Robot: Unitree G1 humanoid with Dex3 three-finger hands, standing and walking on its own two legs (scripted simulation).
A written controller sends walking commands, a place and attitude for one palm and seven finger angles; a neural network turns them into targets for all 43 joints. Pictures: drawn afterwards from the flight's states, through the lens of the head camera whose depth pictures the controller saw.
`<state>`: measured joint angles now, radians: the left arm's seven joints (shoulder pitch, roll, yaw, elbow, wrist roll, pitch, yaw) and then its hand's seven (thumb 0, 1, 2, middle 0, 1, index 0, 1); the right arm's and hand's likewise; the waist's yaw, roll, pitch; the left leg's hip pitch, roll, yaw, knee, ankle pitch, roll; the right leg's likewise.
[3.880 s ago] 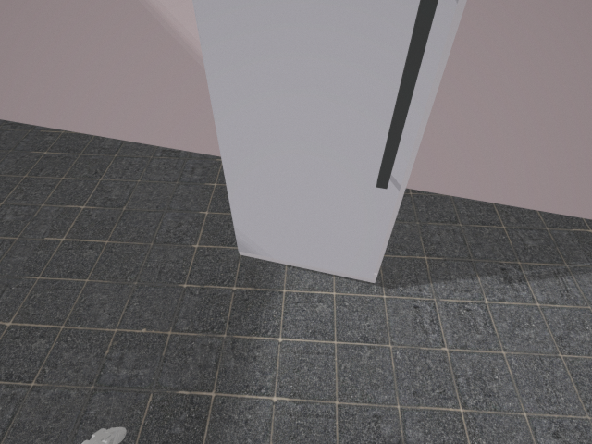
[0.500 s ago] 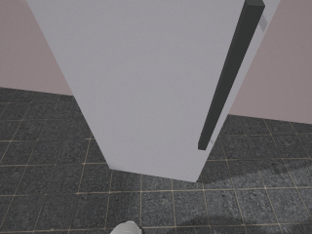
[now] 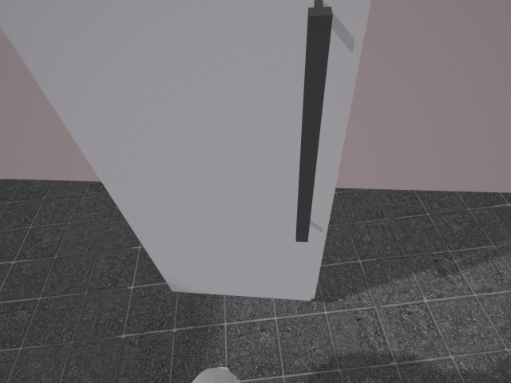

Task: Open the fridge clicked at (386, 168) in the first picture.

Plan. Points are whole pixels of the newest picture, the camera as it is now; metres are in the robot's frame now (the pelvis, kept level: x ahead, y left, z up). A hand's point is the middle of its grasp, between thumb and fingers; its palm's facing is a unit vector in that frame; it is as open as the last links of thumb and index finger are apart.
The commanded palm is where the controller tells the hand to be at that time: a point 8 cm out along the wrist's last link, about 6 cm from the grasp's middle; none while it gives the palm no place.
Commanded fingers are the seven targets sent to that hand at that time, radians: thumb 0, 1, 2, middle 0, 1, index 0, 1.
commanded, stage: come to a stop and stand still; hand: right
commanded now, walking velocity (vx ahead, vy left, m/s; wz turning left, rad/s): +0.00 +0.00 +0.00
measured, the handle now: (307, 153) +0.49 -0.07 +0.09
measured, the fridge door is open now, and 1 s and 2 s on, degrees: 0 0 0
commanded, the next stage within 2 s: look again from close up in 0.84 s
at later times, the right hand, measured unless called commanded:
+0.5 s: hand out of the picture -0.04 -0.15 -0.17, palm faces -0.01 +0.99 -0.17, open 7.4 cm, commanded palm none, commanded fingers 0.00 -0.90 -0.90 0.20 0.30 0.20 0.30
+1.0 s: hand out of the picture -0.06 -0.13 -0.17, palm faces -0.01 +0.99 -0.17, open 7.4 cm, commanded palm none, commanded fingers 0.00 -0.90 -0.90 0.20 0.30 0.20 0.30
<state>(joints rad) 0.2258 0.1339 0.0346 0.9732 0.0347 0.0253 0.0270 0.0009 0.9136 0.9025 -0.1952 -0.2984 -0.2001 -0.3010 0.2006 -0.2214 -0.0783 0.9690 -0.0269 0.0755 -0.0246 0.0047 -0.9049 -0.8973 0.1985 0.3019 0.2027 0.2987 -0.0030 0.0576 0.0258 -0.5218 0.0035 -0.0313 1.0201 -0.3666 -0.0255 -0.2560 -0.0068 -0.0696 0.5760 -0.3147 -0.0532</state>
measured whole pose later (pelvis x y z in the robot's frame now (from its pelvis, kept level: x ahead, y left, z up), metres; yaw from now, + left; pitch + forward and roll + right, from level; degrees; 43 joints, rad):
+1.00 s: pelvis -0.04 +0.02 +0.00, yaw +1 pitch -1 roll +1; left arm 0.31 0.12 0.00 1.10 0.02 -0.01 0.02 0.00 0.91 0.90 -0.19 -0.30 -0.20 -0.30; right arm 0.34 -0.09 0.02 1.13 -0.02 -0.03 -0.06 0.00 -0.90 -0.90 0.20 0.30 0.20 0.30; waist 0.02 -0.02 0.03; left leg -0.18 -0.03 0.05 0.46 -0.26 0.03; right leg -0.28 -0.03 -0.08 0.50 -0.21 -0.02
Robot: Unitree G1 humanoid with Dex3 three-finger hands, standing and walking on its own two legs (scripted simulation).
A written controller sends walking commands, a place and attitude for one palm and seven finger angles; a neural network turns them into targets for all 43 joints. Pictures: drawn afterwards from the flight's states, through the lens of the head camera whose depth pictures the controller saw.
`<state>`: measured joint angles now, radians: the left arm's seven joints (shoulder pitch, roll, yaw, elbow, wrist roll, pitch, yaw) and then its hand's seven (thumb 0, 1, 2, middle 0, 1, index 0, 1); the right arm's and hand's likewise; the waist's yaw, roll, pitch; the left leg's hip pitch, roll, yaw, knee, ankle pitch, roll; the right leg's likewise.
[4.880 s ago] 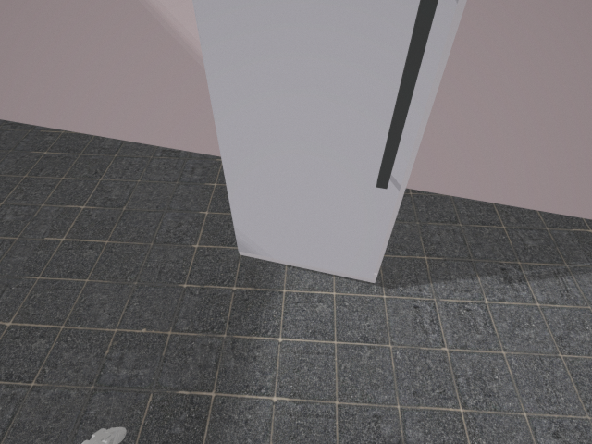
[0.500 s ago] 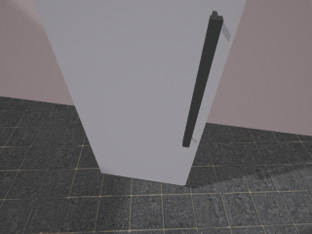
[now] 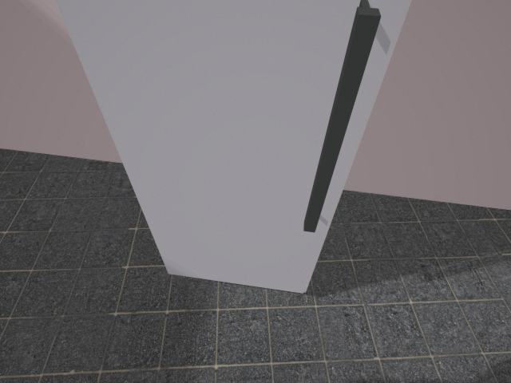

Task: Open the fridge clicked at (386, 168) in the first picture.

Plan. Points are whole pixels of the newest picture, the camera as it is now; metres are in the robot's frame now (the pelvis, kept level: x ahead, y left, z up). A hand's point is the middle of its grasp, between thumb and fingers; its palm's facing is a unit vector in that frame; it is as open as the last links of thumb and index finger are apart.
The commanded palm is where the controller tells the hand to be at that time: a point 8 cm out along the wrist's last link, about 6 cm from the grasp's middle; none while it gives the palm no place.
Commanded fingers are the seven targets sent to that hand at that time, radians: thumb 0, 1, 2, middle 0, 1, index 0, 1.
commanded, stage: look again from close up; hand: right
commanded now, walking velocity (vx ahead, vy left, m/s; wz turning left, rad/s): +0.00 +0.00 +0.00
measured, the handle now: (329, 145) +0.53 -0.10 +0.09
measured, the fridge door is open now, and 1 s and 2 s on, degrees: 0 0 0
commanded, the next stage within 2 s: none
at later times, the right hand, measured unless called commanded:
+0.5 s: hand out of the picture +0.02 -0.20 -0.18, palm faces +0.02 +0.98 -0.21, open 7.4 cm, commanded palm none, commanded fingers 0.00 -0.90 -0.90 0.20 0.30 0.20 0.30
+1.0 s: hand out of the picture -0.03 -0.21 -0.18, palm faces +0.01 +0.98 -0.20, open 7.4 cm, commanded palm none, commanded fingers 0.00 -0.90 -0.90 0.20 0.30 0.20 0.30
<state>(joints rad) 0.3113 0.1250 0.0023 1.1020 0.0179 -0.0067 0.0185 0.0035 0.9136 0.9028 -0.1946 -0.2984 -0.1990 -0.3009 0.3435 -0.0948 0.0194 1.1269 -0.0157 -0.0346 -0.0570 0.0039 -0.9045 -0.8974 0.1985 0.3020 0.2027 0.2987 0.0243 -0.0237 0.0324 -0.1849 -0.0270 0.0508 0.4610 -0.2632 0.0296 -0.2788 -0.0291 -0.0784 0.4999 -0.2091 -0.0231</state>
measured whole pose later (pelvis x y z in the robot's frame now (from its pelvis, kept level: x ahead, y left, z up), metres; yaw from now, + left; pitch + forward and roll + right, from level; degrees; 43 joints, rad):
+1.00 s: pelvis -0.01 -0.03 +0.00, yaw -1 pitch -2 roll +1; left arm 0.25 0.19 0.00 1.10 0.01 -0.01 0.01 0.00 0.91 0.90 -0.20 -0.30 -0.20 -0.30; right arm 0.33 -0.20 0.02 1.08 -0.02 0.00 -0.03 0.00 -0.90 -0.90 0.20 0.30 0.20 0.30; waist 0.00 0.03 0.01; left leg -0.16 0.02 0.05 0.42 -0.22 -0.01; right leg -0.24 0.02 -0.09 0.42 -0.15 -0.07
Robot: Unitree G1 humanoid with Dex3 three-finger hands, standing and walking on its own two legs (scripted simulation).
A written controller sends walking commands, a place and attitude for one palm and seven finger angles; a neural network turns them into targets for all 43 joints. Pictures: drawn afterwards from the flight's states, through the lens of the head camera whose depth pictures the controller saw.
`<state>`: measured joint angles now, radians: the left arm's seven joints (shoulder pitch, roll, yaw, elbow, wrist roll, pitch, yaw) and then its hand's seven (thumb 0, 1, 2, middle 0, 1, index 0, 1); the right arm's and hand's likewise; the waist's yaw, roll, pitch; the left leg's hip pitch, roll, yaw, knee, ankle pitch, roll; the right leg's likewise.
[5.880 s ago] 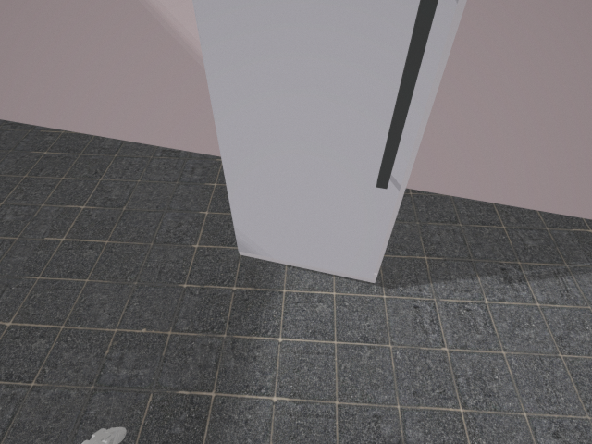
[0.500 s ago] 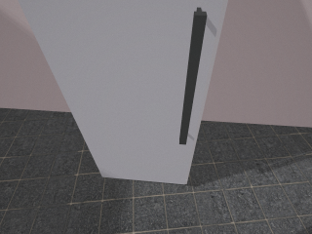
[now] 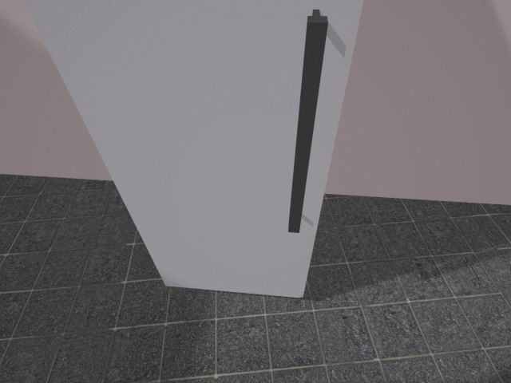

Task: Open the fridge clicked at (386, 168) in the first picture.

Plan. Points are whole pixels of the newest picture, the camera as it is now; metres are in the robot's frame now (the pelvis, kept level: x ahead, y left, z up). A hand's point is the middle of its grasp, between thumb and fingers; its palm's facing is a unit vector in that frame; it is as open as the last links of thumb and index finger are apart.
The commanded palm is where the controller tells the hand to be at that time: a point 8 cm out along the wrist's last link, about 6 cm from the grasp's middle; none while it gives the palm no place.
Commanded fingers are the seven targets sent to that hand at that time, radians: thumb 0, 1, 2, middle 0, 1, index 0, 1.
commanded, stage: look again from close up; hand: right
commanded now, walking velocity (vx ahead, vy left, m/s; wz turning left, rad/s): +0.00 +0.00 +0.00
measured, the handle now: (302, 146) +0.54 -0.06 +0.08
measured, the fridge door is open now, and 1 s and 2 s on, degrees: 0 0 0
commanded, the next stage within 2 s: none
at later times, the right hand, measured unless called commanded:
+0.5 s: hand out of the picture -0.02 -0.17 -0.18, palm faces +0.00 +0.99 -0.17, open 7.4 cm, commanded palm none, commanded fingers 0.00 -0.90 -0.90 0.20 0.30 0.20 0.30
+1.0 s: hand out of the picture -0.02 -0.16 -0.18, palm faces +0.00 +0.99 -0.17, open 7.4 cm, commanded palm none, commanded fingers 0.00 -0.90 -0.90 0.20 0.30 0.20 0.30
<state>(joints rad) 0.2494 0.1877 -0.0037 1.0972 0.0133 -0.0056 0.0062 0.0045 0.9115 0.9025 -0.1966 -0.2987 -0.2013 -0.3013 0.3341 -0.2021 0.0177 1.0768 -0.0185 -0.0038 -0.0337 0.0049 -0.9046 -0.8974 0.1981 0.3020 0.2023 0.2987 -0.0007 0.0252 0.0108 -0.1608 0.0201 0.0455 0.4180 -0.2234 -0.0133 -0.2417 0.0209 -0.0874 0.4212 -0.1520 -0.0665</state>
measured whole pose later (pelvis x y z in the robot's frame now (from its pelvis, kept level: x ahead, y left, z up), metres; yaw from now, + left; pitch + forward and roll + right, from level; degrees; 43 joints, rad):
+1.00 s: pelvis +0.00 +0.00 +0.00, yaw +1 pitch -1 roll +1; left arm 0.28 0.14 0.01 1.11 0.01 -0.01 0.01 0.00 0.91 0.90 -0.20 -0.30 -0.20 -0.30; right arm 0.36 -0.15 0.01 1.09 -0.02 -0.01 -0.04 0.00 -0.91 -0.90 0.20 0.30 0.20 0.30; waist 0.00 0.02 0.01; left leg -0.18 0.02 0.03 0.42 -0.22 -0.01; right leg -0.25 0.02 -0.10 0.41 -0.15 -0.07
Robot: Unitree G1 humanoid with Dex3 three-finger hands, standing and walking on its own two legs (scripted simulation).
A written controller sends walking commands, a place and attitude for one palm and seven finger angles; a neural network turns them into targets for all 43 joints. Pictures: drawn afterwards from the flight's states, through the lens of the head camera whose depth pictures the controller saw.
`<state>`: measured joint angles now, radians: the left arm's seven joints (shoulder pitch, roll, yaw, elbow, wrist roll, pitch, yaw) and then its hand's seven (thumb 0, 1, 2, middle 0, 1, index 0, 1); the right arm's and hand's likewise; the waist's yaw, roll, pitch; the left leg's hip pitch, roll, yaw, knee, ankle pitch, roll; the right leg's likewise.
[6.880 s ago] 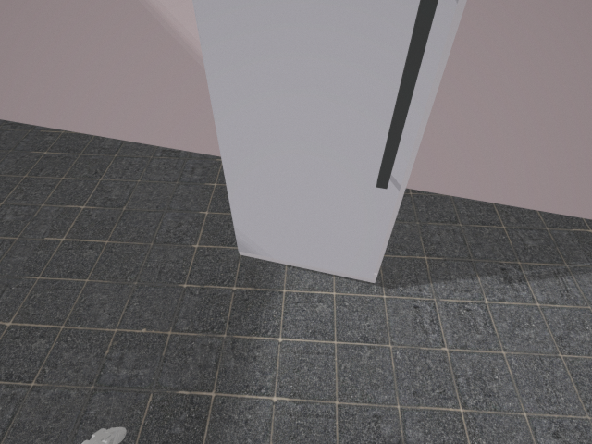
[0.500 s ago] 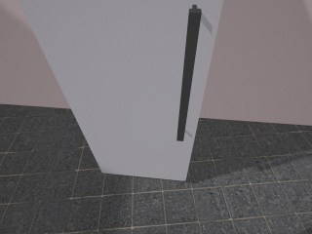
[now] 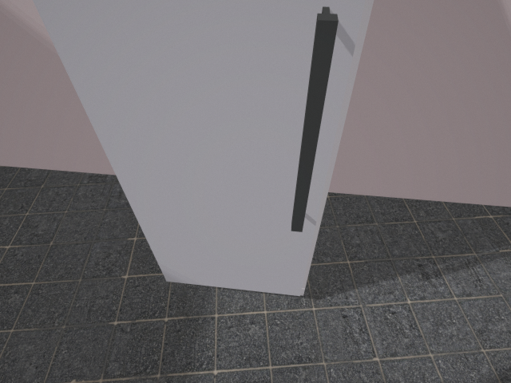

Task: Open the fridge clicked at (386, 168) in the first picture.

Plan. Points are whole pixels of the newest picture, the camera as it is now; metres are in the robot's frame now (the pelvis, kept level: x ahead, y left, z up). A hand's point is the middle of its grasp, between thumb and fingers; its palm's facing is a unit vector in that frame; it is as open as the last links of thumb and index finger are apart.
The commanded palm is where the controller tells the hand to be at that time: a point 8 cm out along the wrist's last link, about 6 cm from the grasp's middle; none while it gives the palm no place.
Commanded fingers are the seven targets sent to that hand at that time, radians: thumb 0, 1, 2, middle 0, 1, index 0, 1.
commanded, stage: look again from close up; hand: right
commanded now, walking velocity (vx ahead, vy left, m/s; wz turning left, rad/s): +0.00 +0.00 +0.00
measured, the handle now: (307, 145) +0.54 -0.07 +0.08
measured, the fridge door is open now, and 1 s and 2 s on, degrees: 0 0 0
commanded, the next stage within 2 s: none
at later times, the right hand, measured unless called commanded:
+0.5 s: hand out of the picture +0.00 -0.15 -0.18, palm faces +0.01 +0.98 -0.17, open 7.4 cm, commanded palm none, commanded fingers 0.00 -0.90 -0.90 0.20 0.30 0.20 0.30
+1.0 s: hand out of the picture +0.02 -0.15 -0.18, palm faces +0.00 +0.98 -0.18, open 7.4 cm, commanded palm none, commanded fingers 0.00 -0.90 -0.90 0.20 0.30 0.20 0.30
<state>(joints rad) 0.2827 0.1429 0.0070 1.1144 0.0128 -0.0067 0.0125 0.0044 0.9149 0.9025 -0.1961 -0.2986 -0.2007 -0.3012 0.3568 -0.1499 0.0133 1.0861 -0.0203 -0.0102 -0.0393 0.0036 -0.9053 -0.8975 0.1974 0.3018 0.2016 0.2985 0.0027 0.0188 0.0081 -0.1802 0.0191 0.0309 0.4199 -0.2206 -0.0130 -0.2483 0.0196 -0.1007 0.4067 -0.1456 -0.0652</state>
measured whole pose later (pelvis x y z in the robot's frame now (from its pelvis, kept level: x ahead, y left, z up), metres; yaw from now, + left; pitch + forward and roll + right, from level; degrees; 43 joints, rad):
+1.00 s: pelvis +0.02 +0.02 +0.00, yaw +1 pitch -1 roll +0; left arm 0.25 0.15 0.00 1.13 0.01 -0.01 0.02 0.00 0.91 0.90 -0.20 -0.30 -0.20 -0.30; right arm 0.31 -0.17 0.01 1.09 -0.02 -0.02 -0.04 0.00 -0.90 -0.90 0.20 0.30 0.20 0.30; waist 0.00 0.02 0.02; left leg -0.13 -0.01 0.03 0.39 -0.24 0.01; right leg -0.20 0.00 -0.10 0.40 -0.17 -0.04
